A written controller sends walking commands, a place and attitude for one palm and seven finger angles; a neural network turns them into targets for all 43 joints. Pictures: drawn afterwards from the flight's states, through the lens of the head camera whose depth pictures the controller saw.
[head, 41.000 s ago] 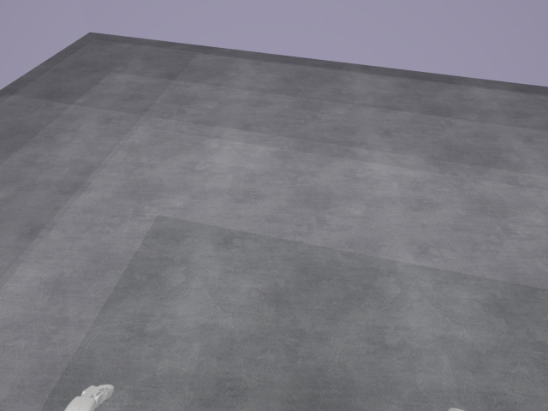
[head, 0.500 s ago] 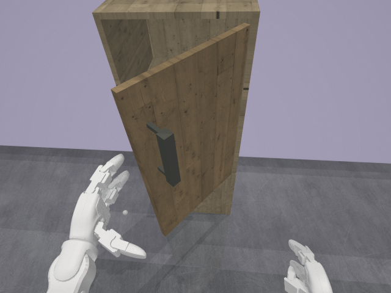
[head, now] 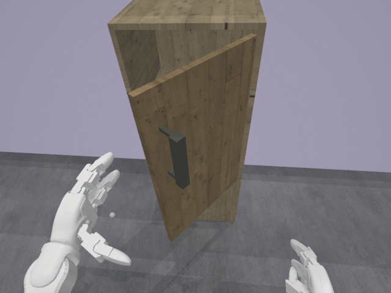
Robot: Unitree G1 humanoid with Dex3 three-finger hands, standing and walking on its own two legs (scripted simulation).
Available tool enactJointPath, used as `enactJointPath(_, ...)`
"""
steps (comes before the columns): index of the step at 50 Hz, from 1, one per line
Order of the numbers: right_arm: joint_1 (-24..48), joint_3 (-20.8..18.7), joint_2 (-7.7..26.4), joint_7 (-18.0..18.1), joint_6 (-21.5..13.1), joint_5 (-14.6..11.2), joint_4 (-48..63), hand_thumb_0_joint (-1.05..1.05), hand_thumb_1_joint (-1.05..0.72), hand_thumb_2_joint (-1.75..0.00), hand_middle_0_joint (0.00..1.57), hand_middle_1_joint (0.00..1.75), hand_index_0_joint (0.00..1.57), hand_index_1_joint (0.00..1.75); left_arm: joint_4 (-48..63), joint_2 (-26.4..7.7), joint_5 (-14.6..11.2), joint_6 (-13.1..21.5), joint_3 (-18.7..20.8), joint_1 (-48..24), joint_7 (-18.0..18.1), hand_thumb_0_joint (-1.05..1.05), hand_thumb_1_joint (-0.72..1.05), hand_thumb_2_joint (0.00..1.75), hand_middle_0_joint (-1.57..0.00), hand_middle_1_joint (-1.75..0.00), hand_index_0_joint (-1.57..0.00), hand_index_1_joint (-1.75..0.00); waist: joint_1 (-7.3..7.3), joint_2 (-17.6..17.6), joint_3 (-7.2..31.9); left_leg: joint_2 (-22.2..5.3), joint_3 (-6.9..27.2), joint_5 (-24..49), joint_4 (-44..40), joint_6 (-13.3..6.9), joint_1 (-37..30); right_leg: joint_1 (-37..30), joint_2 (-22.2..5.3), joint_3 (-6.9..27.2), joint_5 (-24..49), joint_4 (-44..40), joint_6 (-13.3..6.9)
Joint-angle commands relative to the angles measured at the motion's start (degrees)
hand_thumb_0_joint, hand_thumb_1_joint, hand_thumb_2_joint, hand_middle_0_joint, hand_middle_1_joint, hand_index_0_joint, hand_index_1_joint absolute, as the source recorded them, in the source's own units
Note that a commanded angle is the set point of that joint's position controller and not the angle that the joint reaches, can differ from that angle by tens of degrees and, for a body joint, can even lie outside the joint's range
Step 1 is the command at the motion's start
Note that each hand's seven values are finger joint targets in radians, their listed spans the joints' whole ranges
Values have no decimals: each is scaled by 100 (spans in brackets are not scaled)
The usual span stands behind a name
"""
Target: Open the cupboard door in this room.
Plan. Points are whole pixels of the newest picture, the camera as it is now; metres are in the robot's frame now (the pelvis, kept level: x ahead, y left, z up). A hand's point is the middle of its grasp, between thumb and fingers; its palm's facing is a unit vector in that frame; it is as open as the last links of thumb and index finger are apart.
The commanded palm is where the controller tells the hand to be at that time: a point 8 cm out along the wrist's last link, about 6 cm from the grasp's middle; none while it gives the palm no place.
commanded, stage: draw the hand back to the body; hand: left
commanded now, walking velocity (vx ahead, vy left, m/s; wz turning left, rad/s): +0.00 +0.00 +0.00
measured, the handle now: (173, 157) +0.38 +0.09 +0.09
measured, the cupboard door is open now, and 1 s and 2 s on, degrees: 51 51 51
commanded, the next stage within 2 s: step back with the hand held close in 1.18 s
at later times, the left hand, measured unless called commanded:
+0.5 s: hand (65, 202) +0.23 +0.24 +0.14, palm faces +0.34 -0.87 -0.37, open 12.8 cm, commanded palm +0.18 +0.28 +0.16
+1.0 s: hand (43, 192) +0.23 +0.27 +0.17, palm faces +0.45 -0.80 -0.39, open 7.7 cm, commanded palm +0.18 +0.30 +0.18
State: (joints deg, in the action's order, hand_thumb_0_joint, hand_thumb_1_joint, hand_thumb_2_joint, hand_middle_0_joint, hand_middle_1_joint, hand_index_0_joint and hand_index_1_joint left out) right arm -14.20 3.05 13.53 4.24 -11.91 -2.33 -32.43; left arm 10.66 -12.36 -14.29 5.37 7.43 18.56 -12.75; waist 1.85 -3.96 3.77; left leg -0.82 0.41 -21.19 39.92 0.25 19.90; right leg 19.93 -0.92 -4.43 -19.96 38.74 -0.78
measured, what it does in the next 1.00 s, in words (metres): stands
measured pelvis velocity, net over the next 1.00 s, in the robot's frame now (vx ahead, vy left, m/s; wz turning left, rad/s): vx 0.03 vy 0.00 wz -0.02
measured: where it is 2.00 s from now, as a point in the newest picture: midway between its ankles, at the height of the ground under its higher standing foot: outside the picture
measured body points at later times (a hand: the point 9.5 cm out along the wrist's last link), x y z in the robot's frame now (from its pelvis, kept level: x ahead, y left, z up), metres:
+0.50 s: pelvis +0.02 +0.01 +0.02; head +0.01 -0.01 +0.47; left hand +0.20 +0.28 +0.16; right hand +0.20 -0.20 -0.07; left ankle +0.00 +0.12 -0.72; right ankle +0.00 -0.11 -0.72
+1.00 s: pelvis +0.03 +0.00 +0.03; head +0.02 -0.02 +0.47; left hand +0.20 +0.31 +0.19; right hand +0.22 -0.22 -0.06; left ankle +0.00 +0.12 -0.72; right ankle +0.00 -0.11 -0.72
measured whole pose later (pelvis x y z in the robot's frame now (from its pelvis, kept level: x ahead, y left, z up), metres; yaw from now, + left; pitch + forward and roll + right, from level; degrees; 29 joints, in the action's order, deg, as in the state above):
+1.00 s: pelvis +0.03 +0.00 +0.03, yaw -1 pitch -4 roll +0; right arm -9.8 0.9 13.1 4.3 -6.1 0.4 -37.7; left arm 18.9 -17.8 -2.4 3.6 18.1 23.9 6.7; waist 4.6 -4.0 -1.9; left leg -0.7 -0.9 -14.7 21.2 0.0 2.4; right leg 2.9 -0.3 -3.3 -13.1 20.0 -0.2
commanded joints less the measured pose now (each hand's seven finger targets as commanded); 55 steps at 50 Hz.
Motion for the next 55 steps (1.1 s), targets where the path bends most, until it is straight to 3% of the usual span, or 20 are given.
enactJointPath(1, 792, -203, 570, 77, -486, 0, 1014, 0, -90, -90, 20, 30, 20, 30, 1506, -789, -129, 220, 544, -884, -21, 0, -47, 32, -15, -30, -15, -30, -2, 281, 382, 151, 104, 833, -725, -118, -163, -283, 102, 121, 865, -757, 24)
enactJointPath(5, 764, -183, 570, 107, -542, 5, 950, 0, -90, -90, 20, 30, 20, 30, 1621, -949, -155, 172, 806, -769, 7, 0, -32, 37, -16, -30, -16, -30, 67, 276, 436, 140, 134, 972, -803, -111, -298, -414, 137, 66, 955, -771, 0)
enactJointPath(6, 872, -209, 514, 193, -450, 144, 824, 0, -90, -90, 20, 30, 20, 30, 2132, -1540, 671, 270, 732, -1064, 812, 0, -29, 39, -16, -30, -16, -30, 116, 224, 253, 87, 92, 863, -1067, -153, -353, -621, -4, 326, 782, -1138, -25)
enactJointPath(7, 802, -186, 435, 217, -419, 195, 805, 0, -90, -90, 20, 30, 20, 30, 1837, -1132, 776, 204, 633, -571, 1179, 0, -26, 40, -16, -30, -16, -30, 50, 259, -23, 88, 73, 788, -1150, -135, -415, -548, -34, 277, 645, -1279, -19)
enactJointPath(8, 798, -167, 425, 197, -385, 196, 806, 0, -90, -90, 20, 30, 20, 30, 1772, -867, 821, 148, 406, -379, 1327, 0, -22, 42, -16, -30, -16, -30, 22, 339, -124, 89, 81, 713, -1200, -135, -435, -505, -45, 256, 552, -1323, -4)
enactJointPath(10, 854, -171, 451, 185, -300, 212, 712, 0, -90, -90, 20, 30, 20, 30, 1881, -951, 997, 152, 440, -250, 1569, 0, -15, 45, -16, -30, -16, -30, 59, 265, -121, 51, 66, 913, -1326, -141, -626, -726, -19, 241, 700, -1435, -25)
enactJointPath(11, 879, -173, 433, 177, -276, 216, 709, 0, -90, -90, 20, 30, 20, 30, 2021, -1001, 1052, 176, 465, -234, 1653, 0, -12, 47, -16, -30, -16, -30, 57, 30, -79, 43, 36, 992, -1397, -136, -746, -796, -35, 248, 781, -1443, -25)
enactJointPath(14, 905, -180, 446, 168, -206, 256, 636, 0, -90, -90, 20, 30, 20, 30, 2095, -1118, 1179, 233, 584, -258, 1852, 0, -1, 51, -17, -30, -17, -30, 71, 17, 23, 22, 48, 1165, -1619, -117, -961, -1053, -9, 201, 919, -1525, -39)
enactJointPath(17, 961, -198, 447, 180, -137, 279, 559, 0, -90, -90, 20, 30, 20, 30, 1971, -1242, 1222, 248, 776, -206, 1958, 0, 9, 55, -17, -30, -17, -30, 91, 169, -25, 1, 25, 1294, -1767, -130, -1090, -1235, 0, 213, 1021, -1673, -31)
enactJointPath(22, 1020, -229, 447, 157, -80, 301, 487, 0, -90, -90, 20, 30, 20, 30, 2145, -1330, 1279, 295, 948, -81, 2033, 0, 27, 63, -18, -30, -18, -30, 155, -60, 152, -14, 5, 1929, -1933, -95, -1402, -1585, 13, 189, 1559, -1722, -51)
enactJointPath(26, 1043, -262, 463, 118, 3, 309, 439, 0, -90, -90, 20, 30, 20, 30, 2022, -1376, 1263, 270, 1131, 87, 2032, 0, 41, 69, -18, -30, -18, -30, 180, 230, 22, -41, -11, 2296, -1995, -85, -1468, -1716, 46, 169, 1860, -1793, -33)
enactJointPath(30, 1061, -306, 484, 88, 103, 314, 406, 0, -90, -90, 20, 30, 20, 30, 1989, -1527, 1253, 249, 1378, 146, 2016, 0, 55, 75, -19, -30, -19, -30, 205, 243, -34, -46, -45, 2567, -2000, -78, -1538, -1789, 67, 199, 2101, -1867, -31)
enactJointPath(32, 1046, -327, 473, 77, 153, 301, 410, 0, -90, -90, 20, 30, 20, 30, 2078, -1547, 1243, 256, 1469, 135, 2013, 0, 62, 78, -19, -30, -19, -30, 207, 55, 14, -54, -79, 2708, -2002, -69, -1618, -1810, 61, 202, 2189, -1859, -26)
enactJointPath(40, 1063, -370, 481, 65, 229, 294, 388, 0, -90, -90, 20, 30, 20, 30, 2141, -1804, 1185, 246, 1903, 111, 2041, 0, 90, 90, -20, -30, -20, -30, 237, -65, 39, -58, -86, 2994, -2004, -53, -1697, -1924, 75, 223, 2421, -1935, -25)
enactJointPath(45, 1059, -399, 517, 47, 264, 283, 371, 0, -90, -90, 20, 30, 20, 30, 1885, -1514, 1181, 199, 1595, 97, 1993, 0, 90, 90, -20, -30, -20, -30, 171, 151, -139, -48, -135, 2778, -2017, -108, -1710, -1772, 84, 221, 2347, -2034, 9)
enactJointPath(48, 1079, -412, 519, 55, 259, 289, 372, 0, -90, -90, 20, 30, 20, 30, 2048, -1619, 1207, 229, 1645, -60, 2016, 0, 90, 90, -20, -30, -20, -30, 178, 5, -35, -33, -134, 2618, -2059, -106, -1752, -1795, 83, 226, 2199, -2030, 7)
enactJointPath(53, 1107, -412, 480, 72, 227, 307, 382, 0, -90, -90, 20, 30, 20, 30, 2261, -1810, 1193, 288, 1838, 37, 2043, 0, 90, 90, -20, -30, -20, -30, 247, 60, 256, -11, -125, 2805, -2014, -114, -1832, -1980, 74, 254, 2434, -1997, 3)
enactJointPath(55, 1118, -396, 477, 74, 222, 309, 360, 0, -90, -90, 20, 30, 20, 30, 2198, -1803, 1195, 275, 1841, 101, 2044, 0, 90, 90, -20, -30, -20, -30, 243, -89, 105, -2, -143, 2759, -2013, -96, -1771, -1936, 71, 259, 2407, -2041, -2)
